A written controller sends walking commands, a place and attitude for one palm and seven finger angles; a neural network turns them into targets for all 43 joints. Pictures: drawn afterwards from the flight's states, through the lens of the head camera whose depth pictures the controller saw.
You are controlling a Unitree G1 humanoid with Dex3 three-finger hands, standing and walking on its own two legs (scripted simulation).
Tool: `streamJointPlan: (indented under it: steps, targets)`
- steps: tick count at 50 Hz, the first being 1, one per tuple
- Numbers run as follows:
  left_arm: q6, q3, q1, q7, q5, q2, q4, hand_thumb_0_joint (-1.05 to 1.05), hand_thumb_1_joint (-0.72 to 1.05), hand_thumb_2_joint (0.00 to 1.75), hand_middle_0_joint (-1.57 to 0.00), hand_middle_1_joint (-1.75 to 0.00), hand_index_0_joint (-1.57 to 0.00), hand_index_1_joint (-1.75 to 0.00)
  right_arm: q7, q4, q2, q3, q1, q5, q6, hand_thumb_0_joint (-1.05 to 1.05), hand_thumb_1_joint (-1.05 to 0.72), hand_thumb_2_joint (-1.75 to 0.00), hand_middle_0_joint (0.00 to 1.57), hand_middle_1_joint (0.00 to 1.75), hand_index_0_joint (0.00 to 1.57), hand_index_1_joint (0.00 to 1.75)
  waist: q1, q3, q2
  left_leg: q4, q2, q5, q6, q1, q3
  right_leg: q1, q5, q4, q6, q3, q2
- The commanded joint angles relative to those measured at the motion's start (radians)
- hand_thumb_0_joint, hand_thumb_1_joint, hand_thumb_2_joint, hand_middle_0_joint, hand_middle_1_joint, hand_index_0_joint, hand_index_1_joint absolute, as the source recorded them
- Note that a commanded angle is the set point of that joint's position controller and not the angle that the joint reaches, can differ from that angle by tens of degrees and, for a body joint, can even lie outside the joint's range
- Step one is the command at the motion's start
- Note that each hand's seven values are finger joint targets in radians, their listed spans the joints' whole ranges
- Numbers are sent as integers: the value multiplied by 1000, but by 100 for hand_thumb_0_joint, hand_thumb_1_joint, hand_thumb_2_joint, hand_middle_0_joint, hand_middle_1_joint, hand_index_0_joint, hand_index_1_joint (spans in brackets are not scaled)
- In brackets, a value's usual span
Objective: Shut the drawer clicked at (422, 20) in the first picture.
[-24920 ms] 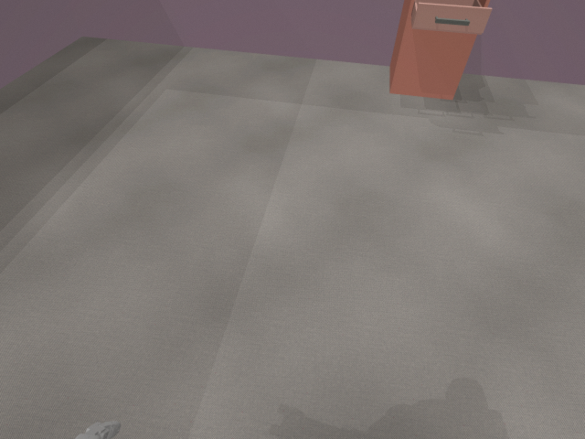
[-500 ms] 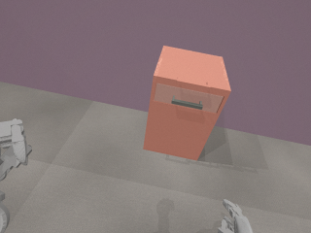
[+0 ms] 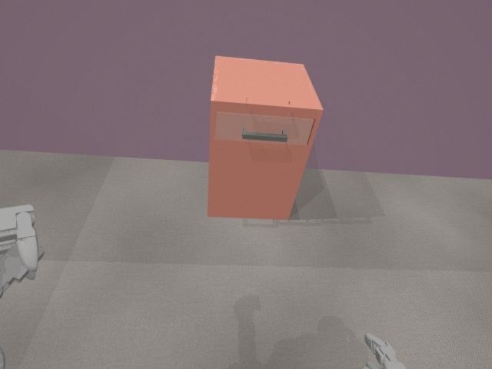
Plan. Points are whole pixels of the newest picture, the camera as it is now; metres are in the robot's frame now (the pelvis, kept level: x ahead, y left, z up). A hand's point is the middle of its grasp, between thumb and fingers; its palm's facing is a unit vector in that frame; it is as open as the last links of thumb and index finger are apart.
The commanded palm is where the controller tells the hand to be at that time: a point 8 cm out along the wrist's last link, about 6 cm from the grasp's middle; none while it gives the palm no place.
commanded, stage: stop stepping back and stand still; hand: left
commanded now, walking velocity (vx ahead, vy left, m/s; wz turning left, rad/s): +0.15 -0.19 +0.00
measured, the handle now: (264, 133) +1.02 -0.10 -0.19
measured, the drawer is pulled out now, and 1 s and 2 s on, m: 0.00 0.00 0.00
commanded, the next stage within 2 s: let the arm hang, fingers relaxed in 0.30 s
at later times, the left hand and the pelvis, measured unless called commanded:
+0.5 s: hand (74, 275) +0.24 +0.25 +0.06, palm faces +0.26 -0.89 -0.38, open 3.2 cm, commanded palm none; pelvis +0.01 +0.02 +0.01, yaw +4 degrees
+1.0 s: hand out of the picture +0.06 +0.21 -0.14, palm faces +0.05 -0.96 -0.26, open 5.5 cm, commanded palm none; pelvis +0.04 +0.01 +0.02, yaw +3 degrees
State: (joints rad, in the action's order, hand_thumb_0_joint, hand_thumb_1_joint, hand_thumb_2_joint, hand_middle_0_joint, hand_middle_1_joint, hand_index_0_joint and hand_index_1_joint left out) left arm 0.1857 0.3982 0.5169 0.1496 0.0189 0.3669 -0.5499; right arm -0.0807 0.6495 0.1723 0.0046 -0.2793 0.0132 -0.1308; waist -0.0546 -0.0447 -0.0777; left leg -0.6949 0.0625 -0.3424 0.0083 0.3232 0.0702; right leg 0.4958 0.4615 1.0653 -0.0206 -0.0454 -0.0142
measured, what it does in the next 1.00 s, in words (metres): steps on the spot: right foot, then right foot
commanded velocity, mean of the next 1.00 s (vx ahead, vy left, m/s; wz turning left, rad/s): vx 0.02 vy -0.02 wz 0.00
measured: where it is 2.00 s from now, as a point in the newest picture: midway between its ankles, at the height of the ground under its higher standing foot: outside the picture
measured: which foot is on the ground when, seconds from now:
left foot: down 0.00-1.00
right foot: up 0.00-0.16, down 0.18-0.34, up 0.36-0.56, down 0.58-1.00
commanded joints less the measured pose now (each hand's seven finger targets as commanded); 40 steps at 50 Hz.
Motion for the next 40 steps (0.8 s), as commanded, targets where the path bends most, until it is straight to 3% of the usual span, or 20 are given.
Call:
streamJointPlan:
  steps: [1, 4, 6, 7, 9, 11, 12, 13, 15, 17, 19, 20, 22, 26, 28, 29, 31, 34, 38, 40]
  targets:
    - [112, 124, 60, 5, -1, 224, -381, 0, 90, 90, -140, -160, -140, -160, 29, -177, 142, -41, 141, -3, -76, 0, -90, -90, 20, 30, 20, 30, 47, 104, 248, 494, 278, -255, 165, 133, -345, -18, -69, -34, 6, 22, -44]
    - [83, 142, 154, 19, 15, 210, -292, 0, 90, 90, -140, -160, -140, -160, 17, -190, 151, -43, 128, 7, -40, 0, -90, -90, 20, 30, 20, 30, 47, 61, 390, 471, 182, -335, 78, 253, -137, -327, -17, -316, -9, -130, 47]
    - [64, 126, 152, 20, 15, 182, -209, 0, 90, 90, -140, -160, -140, -160, 10, -189, 144, -45, 128, 7, -6, 0, -90, -90, 20, 30, 20, 30, 53, 27, 322, 331, 144, -376, 46, 331, -88, -488, 52, -451, -30, -140, 72]
    - [55, 131, 133, 22, 14, 192, -183, 0, 90, 90, -140, -160, -140, -160, 9, -186, 135, -47, 129, -2, 11, 0, -90, -90, 20, 30, 20, 30, 57, 17, 173, 129, 90, -333, 28, 345, -49, -505, 98, -577, -64, -37, 18]
    - [31, 125, 107, 23, 30, 191, -112, 0, 90, 90, -140, -160, -140, -160, 3, -188, 122, -60, 113, -30, 19, 0, -90, -90, 20, 30, 20, 30, 39, 47, -217, -389, -46, -163, -4, 426, -23, -408, 41, -831, -235, 510, -313]
    - [79, 208, -9, 33, 26, 318, -219, 0, 90, 90, -140, -160, -140, -160, 17, -159, 122, -46, 125, 5, -10, 0, -90, -90, 20, 30, 20, 30, 2, 30, -131, -365, 39, -119, -25, 293, -64, -315, -517, -709, -245, 412, -338]
    - [69, 159, 27, 33, 24, 206, -129, 0, 90, 90, -140, -160, -140, -160, 18, -128, 97, -40, 97, -5, -5, 0, -90, -90, 20, 30, 20, 30, 19, -75, -127, -212, 21, -141, 1, 159, -68, -269, -203, -692, -182, 290, -291]
    - [50, 91, 56, 24, 28, 152, -136, 0, 90, 90, -140, -160, -140, -160, 7, -141, 116, -53, 121, -20, 6, 0, -90, -90, 20, 30, 20, 30, 18, -8, -158, -74, 27, -49, 9, 4, -55, -120, -40, -680, -144, 229, -237]
    - [67, 58, 4, 14, 36, 148, -271, 0, 90, 90, -140, -160, -140, -160, -14, -151, 134, -48, 159, -14, -10, 0, -90, -90, 20, 30, 20, 30, 1, 19, 85, 188, 0, 13, 11, -188, -25, -17, 23, -467, -65, 42, -114]
    - [108, 68, -41, 18, 21, 170, -383, 0, 90, 90, -140, -160, -140, -160, -15, -165, 149, -44, 159, 1, -36, 0, -90, -90, 20, 30, 20, 30, 18, 50, 456, 495, 273, -153, 125, -143, -523, 73, 122, -108, 19, -6, 14]
    - [123, 140, -92, 22, 0, 259, -431, 0, 90, 90, -140, -160, -140, -160, -3, -141, 118, -38, 155, 6, -74, 0, -90, -90, 20, 30, 20, 30, 29, 69, 348, 514, 278, -84, 154, -60, -514, 31, 36, -48, 18, 72, -38]
    - [-96, -264, -188, -102, -94, -91, 525, 0, 90, 90, -140, -160, -140, -160, 86, 79, 273, -104, 75, 35, -45, 0, -90, -90, 20, 30, 20, 30, -77, 122, 304, 247, 222, 599, 161, -107, -427, 215, 44, 0, 39, 86, -45]
    - [-201, -296, -77, -132, -62, -125, 591, 0, 90, 90, -132, -151, -132, -151, 73, 13, 210, -88, 22, 27, 49, 0, -90, -90, 20, 30, 20, 30, -19, -32, 255, 171, 223, 915, 159, -188, -257, 97, 114, -61, 61, 77, -22]
    - [-192, -323, -116, -142, -56, -100, 820, 0, 90, 90, -116, -134, -116, -134, 75, -4, 207, -59, 76, 18, 97, 0, -90, -90, 20, 30, 20, 30, 70, -74, 51, 148, 126, 562, 93, -51, -172, -239, -155, -428, 54, 8, 15]
    - [-188, -319, -114, -138, -55, -1, 949, 0, 90, 90, -108, -125, -108, -125, 79, 6, 134, -43, 99, 0, 117, 0, -90, -90, 20, 30, 20, 30, 87, -31, -166, 57, -28, -13, 11, 146, -77, -368, -315, -643, 3, 235, -145]
    - [-187, -320, -175, -140, -54, 55, 994, 0, 90, 90, -104, -121, -104, -121, 84, 21, 127, -41, 75, 5, 129, 0, -90, -90, 20, 30, 20, 30, 57, 15, -146, 13, -64, -148, -6, 122, -45, -255, -225, -744, -69, 345, -260]
    - [-204, -338, -285, -150, -52, 74, 1059, 0, 90, 90, -96, -112, -96, -112, 98, 63, 117, -40, 6, 12, 149, 0, -90, -90, 20, 30, 20, 30, -14, 109, 99, 49, -58, -127, 14, -49, -58, 31, 228, -789, -80, 286, -230]
    - [-191, -358, -320, -140, -37, 9, 1205, 0, 90, 90, -84, -99, -84, -99, 81, 143, 111, -37, -1, 11, 152, 0, -90, -90, 20, 30, 20, 30, 4, 132, -100, 86, -44, 83, 12, -79, -78, -28, -13, -778, -63, 226, -130]
    - [-177, -354, -246, -132, -27, -58, 1313, 0, 90, 90, -68, -82, -68, -82, 71, 209, 110, -30, 5, 16, 124, 0, -90, -90, 20, 30, 20, 30, 53, -37, 305, 278, 49, 269, 35, -63, -177, -301, -322, -623, -8, 114, -61]
    - [-176, -358, -245, -131, -26, -58, 1364, 0, 90, 90, -60, -73, -60, -73, 64, 233, 109, -31, -8, 9, 119, 0, -90, -90, 20, 30, 20, 30, 61, -56, 196, 293, 54, 318, 37, -55, -168, -378, -381, -626, -4, 91, -59]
